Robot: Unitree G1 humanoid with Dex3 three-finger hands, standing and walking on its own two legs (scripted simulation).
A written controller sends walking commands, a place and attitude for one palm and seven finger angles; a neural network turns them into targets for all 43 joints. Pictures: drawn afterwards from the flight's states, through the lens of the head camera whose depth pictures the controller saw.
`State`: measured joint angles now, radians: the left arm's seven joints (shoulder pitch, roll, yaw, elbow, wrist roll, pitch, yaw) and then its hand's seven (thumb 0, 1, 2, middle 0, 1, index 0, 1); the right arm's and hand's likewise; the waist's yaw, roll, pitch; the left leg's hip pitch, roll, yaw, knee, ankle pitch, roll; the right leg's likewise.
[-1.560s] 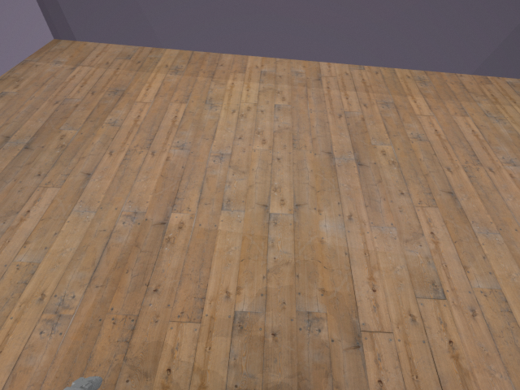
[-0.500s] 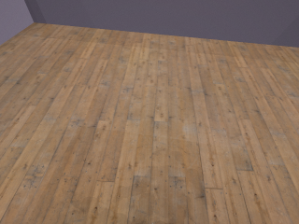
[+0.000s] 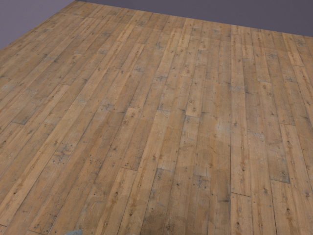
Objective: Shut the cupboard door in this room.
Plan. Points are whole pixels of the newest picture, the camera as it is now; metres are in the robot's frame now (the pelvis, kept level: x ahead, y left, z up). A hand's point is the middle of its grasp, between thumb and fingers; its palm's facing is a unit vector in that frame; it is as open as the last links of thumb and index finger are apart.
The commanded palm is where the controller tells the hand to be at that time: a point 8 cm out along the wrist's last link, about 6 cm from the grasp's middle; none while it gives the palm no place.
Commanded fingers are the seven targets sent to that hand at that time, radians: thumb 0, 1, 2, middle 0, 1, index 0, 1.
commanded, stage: turn or walk to find it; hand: left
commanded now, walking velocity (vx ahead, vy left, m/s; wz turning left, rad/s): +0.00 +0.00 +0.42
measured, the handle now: out of the picture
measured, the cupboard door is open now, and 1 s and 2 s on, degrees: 75 75 75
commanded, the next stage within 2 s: none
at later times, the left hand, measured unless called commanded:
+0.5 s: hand out of the picture -0.06 +0.23 -0.18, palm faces +0.29 -0.92 -0.25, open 7.4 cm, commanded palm none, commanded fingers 0.00 0.90 0.90 -0.20 -0.30 -0.20 -0.30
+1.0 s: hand out of the picture -0.06 +0.17 -0.15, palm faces +0.47 -0.84 -0.26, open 7.4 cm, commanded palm none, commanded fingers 0.00 0.90 0.90 -0.20 -0.30 -0.20 -0.30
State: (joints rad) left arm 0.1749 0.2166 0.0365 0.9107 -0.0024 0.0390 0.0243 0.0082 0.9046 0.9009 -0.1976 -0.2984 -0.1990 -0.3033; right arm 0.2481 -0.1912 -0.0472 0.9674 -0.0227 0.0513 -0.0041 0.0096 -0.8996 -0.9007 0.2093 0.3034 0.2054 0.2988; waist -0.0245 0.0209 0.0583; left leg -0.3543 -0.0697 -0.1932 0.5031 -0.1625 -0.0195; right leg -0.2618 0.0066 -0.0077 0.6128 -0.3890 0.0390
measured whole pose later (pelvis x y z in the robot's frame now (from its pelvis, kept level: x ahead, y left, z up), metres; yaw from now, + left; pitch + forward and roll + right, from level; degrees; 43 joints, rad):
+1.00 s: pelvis -0.03 -0.03 +0.01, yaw +27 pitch -2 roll +2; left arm 0.24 0.18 0.03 0.90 0.02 0.02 0.02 0.01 0.90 0.90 -0.20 -0.30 -0.20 -0.30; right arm 0.24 -0.25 -0.09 0.98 -0.03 0.09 0.02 0.01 -0.91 -0.90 0.20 0.30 0.20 0.30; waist -0.01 0.02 0.06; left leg -0.46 0.02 -0.01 1.10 -0.38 -0.05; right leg -0.22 -0.07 -0.17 0.51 -0.26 -0.03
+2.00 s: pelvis -0.07 -0.04 +0.00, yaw +52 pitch -1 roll +1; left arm 0.25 0.19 0.04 0.93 0.03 0.02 0.02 0.01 0.90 0.90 -0.20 -0.30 -0.20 -0.30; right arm 0.20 -0.24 -0.08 1.00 -0.02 0.09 0.02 0.01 -0.91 -0.90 0.20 0.30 0.20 0.30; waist 0.01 -0.01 0.09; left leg -0.38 0.04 0.02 0.90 -0.44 -0.07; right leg -0.20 -0.10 -0.21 0.51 -0.29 -0.01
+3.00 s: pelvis -0.14 -0.06 -0.01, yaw +76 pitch -1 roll +0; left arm 0.25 0.24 0.06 0.96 0.02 0.05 0.02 0.01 0.90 0.90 -0.20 -0.30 -0.20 -0.30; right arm 0.18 -0.22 -0.06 0.97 -0.02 0.05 0.01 0.01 -0.91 -0.90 0.20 0.30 0.20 0.30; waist 0.02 -0.07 0.09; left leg -0.28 0.01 0.07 0.62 -0.31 0.00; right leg -0.30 -0.16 -0.16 0.74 -0.43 0.06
